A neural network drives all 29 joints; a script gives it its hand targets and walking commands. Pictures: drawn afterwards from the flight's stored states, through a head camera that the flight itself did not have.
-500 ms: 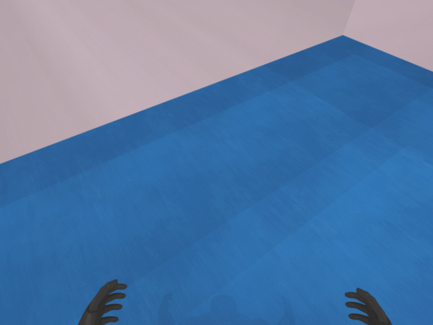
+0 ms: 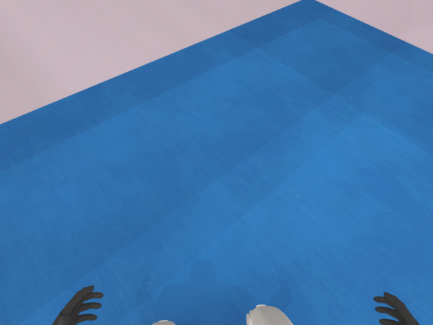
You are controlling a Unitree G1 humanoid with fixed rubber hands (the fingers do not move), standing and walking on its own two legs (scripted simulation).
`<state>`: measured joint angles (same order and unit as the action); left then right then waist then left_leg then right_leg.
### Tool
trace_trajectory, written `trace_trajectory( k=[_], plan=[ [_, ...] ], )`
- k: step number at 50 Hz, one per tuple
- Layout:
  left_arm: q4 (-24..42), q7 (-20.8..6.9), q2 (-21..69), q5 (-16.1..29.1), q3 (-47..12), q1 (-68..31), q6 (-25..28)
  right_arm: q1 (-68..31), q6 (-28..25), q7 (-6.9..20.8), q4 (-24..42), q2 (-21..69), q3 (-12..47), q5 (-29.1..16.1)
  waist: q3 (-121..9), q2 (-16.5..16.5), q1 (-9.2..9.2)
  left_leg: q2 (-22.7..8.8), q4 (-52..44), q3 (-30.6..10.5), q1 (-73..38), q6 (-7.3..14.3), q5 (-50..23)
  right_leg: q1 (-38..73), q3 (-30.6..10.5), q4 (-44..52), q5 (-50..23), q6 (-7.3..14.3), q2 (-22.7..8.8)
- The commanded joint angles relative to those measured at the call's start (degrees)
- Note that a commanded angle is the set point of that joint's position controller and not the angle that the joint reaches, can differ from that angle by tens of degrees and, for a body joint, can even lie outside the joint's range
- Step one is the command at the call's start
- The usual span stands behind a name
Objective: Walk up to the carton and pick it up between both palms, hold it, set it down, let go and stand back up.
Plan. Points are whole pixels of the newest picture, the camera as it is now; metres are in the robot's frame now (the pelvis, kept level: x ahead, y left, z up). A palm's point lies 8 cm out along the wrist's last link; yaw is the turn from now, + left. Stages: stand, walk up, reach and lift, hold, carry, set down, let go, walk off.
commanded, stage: walk up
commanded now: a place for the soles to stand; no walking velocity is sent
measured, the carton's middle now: out of the picture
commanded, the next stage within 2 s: none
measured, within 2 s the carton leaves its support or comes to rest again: neither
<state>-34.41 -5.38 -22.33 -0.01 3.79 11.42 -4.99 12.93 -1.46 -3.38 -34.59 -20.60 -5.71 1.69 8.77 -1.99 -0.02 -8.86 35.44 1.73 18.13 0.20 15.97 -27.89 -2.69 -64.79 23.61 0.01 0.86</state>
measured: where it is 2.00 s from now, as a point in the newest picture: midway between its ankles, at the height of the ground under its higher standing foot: outside the picture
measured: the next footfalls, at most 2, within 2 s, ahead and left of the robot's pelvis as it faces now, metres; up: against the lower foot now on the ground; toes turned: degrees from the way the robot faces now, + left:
right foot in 0.16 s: +0.03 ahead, -0.22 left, +0.00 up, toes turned -5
left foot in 0.48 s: +0.09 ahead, -0.09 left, +0.00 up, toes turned -13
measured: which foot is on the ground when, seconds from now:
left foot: down 0.00-0.14, up 0.16-0.46, down 0.48-0.90, up 0.92-1.00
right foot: up 0.00-0.14, down 0.16-0.50, up 0.52-0.90, down 0.92-1.00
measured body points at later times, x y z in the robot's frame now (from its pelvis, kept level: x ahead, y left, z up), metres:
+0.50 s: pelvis -0.05 -0.12 +0.00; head +0.01 -0.09 +0.44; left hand +0.14 +0.13 -0.13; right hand +0.01 -0.48 -0.05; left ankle +0.05 -0.08 -0.73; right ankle -0.01 -0.22 -0.73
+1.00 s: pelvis -0.17 -0.16 +0.00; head -0.15 -0.17 +0.45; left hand +0.07 +0.05 -0.10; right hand -0.22 -0.53 -0.06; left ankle -0.03 -0.09 -0.67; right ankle -0.21 -0.30 -0.73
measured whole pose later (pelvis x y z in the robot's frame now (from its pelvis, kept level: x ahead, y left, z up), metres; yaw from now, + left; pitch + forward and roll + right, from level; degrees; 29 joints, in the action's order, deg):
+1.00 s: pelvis -0.17 -0.16 +0.00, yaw -31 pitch -3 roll +1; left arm -34.4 -7.9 -22.5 0.0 4.2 17.6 -6.0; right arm 12.0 1.2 -2.6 -36.5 -24.6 -7.7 1.5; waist 5.3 -1.9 -1.2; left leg -4.9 57.5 5.7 31.9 1.1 24.4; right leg -17.6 -7.9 -37.2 18.7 1.7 0.3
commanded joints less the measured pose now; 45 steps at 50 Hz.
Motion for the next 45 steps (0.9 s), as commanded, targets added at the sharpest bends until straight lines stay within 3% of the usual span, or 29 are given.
trace_trajectory(
  k=[1,2,4,5,6,7,8,9,10,12,13,14,15,18,20,23,24,25,26,27,29,30,33,35,38,42,43,44,45],
  plan=[
    [6.2,-1.6,-9.6,-2.1,4.4,0.0,-0.1,0.4,-0.7,-1.1,2.1,-20.7,-5.9,-0.1,-9.0,16.1,-0.26,-14.2,-11.0,-5.0,-7.0,11.4,-17.3,-5.4,-4.4,6.2,-2.3,-1.2,-5.5],
    [6.4,-1.7,-11.0,-2.8,4.6,1.5,0.5,-0.8,-0.5,-0.4,1.6,-18.6,-6.0,-0.8,-11.6,13.7,-0.32,-13.0,-8.7,-1.2,-6.3,10.4,-16.7,-0.6,-2.4,12.0,-2.4,-0.7,-6.7],
    [4.6,-1.7,-9.9,-2.3,4.7,5.5,1.5,-5.2,0.2,0.4,1.1,-18.8,-6.3,-0.3,-12.8,17.8,-2.76,-10.1,-5.0,2.3,-1.3,8.4,-15.7,8.7,2.2,22.9,1.1,0.3,-4.3],
    [2.1,-1.6,-8.4,-2.8,5.0,12.9,1.7,-6.7,0.7,0.3,0.9,-18.4,-6.0,0.1,-15.4,16.0,-6.59,-7.8,4.4,5.8,2.0,7.3,-11.6,18.1,2.4,32.7,-5.8,0.3,-4.0],
    [-0.5,-1.1,-10.7,-3.4,5.7,16.4,2.2,-6.0,1.6,0.6,0.6,-14.0,-4.9,0.0,-14.8,6.1,-8.27,-1.3,16.0,7.6,7.5,5.0,-2.4,22.5,1.9,37.0,-7.0,0.6,0.7],
    [-0.6,-0.4,-16.5,-4.1,6.6,15.0,2.2,-4.9,2.7,1.0,1.6,-8.3,-3.2,-0.2,-9.8,-17.2,-7.51,5.7,28.3,8.6,23.9,2.2,27.7,22.1,-15.9,44.1,-19.8,3.7,-7.8],
    [3.3,0.0,-18.6,-4.0,6.7,9.4,2.5,-2.0,3.3,0.4,2.2,-8.2,-2.3,-0.8,-8.5,-20.1,-3.98,7.1,33.8,4.6,23.8,0.9,28.0,13.2,-24.0,46.4,-29.2,9.1,-13.0],
    [5.2,0.4,-20.5,-3.7,7.2,5.4,2.0,-6.0,3.3,-0.3,2.0,-11.8,-3.3,-1.7,-6.7,-18.6,-5.32,7.6,34.2,0.4,22.0,0.6,22.8,8.2,-25.1,51.4,-25.5,10.2,-11.8],
    [6.9,0.8,-18.7,-3.6,6.8,2.2,1.8,-7.2,2.7,-0.8,1.0,-14.0,-3.4,-2.0,-4.4,-12.9,-4.16,6.6,33.2,-0.7,21.8,0.8,19.3,9.5,-25.6,48.8,-23.4,11.1,-11.1],
    [5.9,1.0,-13.9,-3.9,5.1,2.8,1.6,-2.2,1.7,-0.5,-0.7,-14.3,-2.7,-2.7,-8.3,-9.8,-3.05,6.9,29.2,0.2,21.1,0.3,13.7,21.0,-20.5,41.1,-41.8,10.8,-6.9],
    [6.2,1.1,-12.8,-3.4,4.9,3.9,1.7,-2.9,1.4,-0.4,0.3,-13.2,-2.5,-2.8,-11.2,-11.1,-3.82,7.8,24.9,0.4,19.6,0.0,13.7,24.9,-20.3,39.8,-45.4,11.3,-6.7],
    [6.1,0.9,-11.5,-3.3,4.5,3.9,1.4,-1.9,0.9,-0.5,-0.2,-13.5,-2.3,-2.6,-12.6,-7.9,-3.89,8.6,20.4,0.1,19.6,0.5,13.4,28.5,-19.2,39.1,-47.0,13.0,-7.5],
    [6.4,1.1,-11.5,-3.3,4.7,3.9,1.4,-1.0,1.0,-0.3,-0.2,-12.9,-2.2,-2.4,-12.6,-6.4,-3.60,9.1,19.3,-0.2,18.2,0.7,13.0,29.4,-19.7,38.8,-50.2,11.6,-7.5],
    [6.7,0.8,-10.4,-3.5,3.6,4.4,1.2,0.4,0.7,-0.6,-0.3,-11.3,-1.4,-3.0,-14.4,-9.6,-3.76,10.8,8.9,-0.3,11.0,0.7,12.4,26.4,-23.9,41.3,-49.0,13.0,-9.1],
    [7.2,0.4,-9.8,-3.8,3.4,2.1,0.8,1.2,0.8,-0.9,-0.5,-11.0,-1.0,-2.7,-15.6,-7.5,-2.98,11.9,6.0,-0.2,4.1,1.7,7.8,20.6,-24.6,42.7,-47.3,10.9,-7.6],
    [7.9,-0.4,-9.2,-3.5,2.8,-4.5,0.8,7.9,0.2,-1.0,-3.2,-12.7,-2.1,-2.2,-16.0,-3.9,2.34,10.6,-9.5,-1.9,-16.8,3.6,-7.1,1.5,-20.2,38.7,-25.7,4.8,-2.9],
    [8.2,-0.4,-7.2,-3.3,2.4,-4.3,1.0,9.8,0.2,-1.5,-3.1,-16.2,-3.0,-1.2,-16.1,7.9,4.51,0.9,-18.1,-13.1,-23.5,6.9,-3.1,-7.8,-16.0,28.3,-8.6,1.6,2.7],
    [6.2,-0.1,-6.8,-3.6,2.7,1.0,0.6,5.4,0.0,-1.9,-1.2,-21.0,-4.6,0.1,-16.1,16.3,2.74,-16.9,-21.4,-27.7,-19.6,11.8,1.9,-10.8,-11.4,9.2,4.2,-1.7,8.7],
    [4.6,0.1,-11.7,-4.8,3.9,4.5,0.0,0.1,-0.1,-1.4,0.2,-19.7,-4.6,-0.3,-15.8,10.1,-0.13,-22.1,-23.2,-27.5,-12.4,15.4,8.4,-9.0,-10.1,0.5,4.0,-1.8,4.3],
    [3.4,-0.7,-14.2,-4.2,4.9,6.6,-0.3,-2.4,-0.4,-1.5,1.1,-18.9,-4.3,-0.7,-10.8,5.5,-2.55,-20.3,-26.4,-24.3,-1.6,13.9,11.6,-4.2,-10.4,-2.4,2.1,-1.3,4.4],
    [1.4,-2.2,-12.9,-4.4,4.9,10.7,-0.3,-4.8,-1.1,-1.5,0.6,-16.7,-4.0,-0.1,-9.8,3.4,-4.08,-12.0,-21.8,-11.7,-1.9,10.1,6.0,-1.8,-8.0,-4.6,-4.4,-0.5,2.8],
    [2.0,-2.5,-12.5,-4.8,5.0,11.4,-0.1,-2.7,-1.3,-1.8,0.4,-17.0,-4.2,-0.3,-10.1,4.7,-3.47,-9.1,-20.7,-9.4,-3.6,6.0,6.4,-3.0,-6.0,-1.6,-6.7,-0.8,2.7],
    [1.8,-3.7,-9.2,-4.2,3.4,11.6,-0.1,0.4,-0.5,-1.7,-0.8,-18.2,-4.4,0.2,-9.9,10.3,-1.96,-6.2,-22.4,-5.1,-5.9,2.0,8.0,-1.1,-1.6,9.2,-6.8,-0.6,2.3],
    [2.5,-3.6,-9.3,-4.4,3.2,10.6,0.0,-2.1,-0.2,-1.1,-0.6,-18.8,-5.0,0.9,-10.6,13.3,-2.02,-8.1,-23.8,-4.9,-6.6,6.4,13.0,-1.3,3.0,13.6,-3.2,-0.8,-0.1],
    [2.9,-3.9,-10.0,-3.8,3.5,9.5,0.1,-3.9,0.0,-0.4,0.2,-20.7,-6.3,1.2,-10.5,13.5,-1.25,-10.4,-21.7,-1.4,-1.9,8.8,14.1,4.1,4.4,20.1,0.2,0.4,-2.9],
    [1.3,-3.7,-9.9,-3.0,4.1,14.0,0.6,-5.3,0.7,0.0,0.0,-21.5,-7.6,1.7,-12.2,13.5,-2.51,-9.9,-19.0,3.1,8.8,7.7,17.7,16.5,6.8,26.8,-1.5,3.1,-1.9],
    [-0.3,-3.4,-10.9,-3.4,4.9,19.5,0.7,-6.2,1.1,0.0,0.1,-20.5,-7.6,1.9,-13.3,8.3,-5.63,-7.8,-8.0,6.1,14.6,6.2,21.1,22.7,3.7,31.8,0.6,4.8,-1.9],
    [-1.2,-2.7,-12.4,-4.2,5.2,22.4,0.8,-8.3,1.6,0.0,0.3,-16.7,-6.5,1.1,-9.1,-3.6,-8.60,-3.0,1.8,7.5,21.1,3.2,24.2,23.1,-3.8,37.7,3.5,7.7,-1.3],
    [0.8,-2.0,-17.6,-4.5,6.2,18.9,0.5,-8.4,2.4,0.5,1.2,-10.4,-4.1,-0.1,-2.4,-22.7,-9.25,8.7,21.1,10.5,28.8,-1.2,25.9,9.3,-29.2,53.9,19.6,11.4,-11.4]
  ],
)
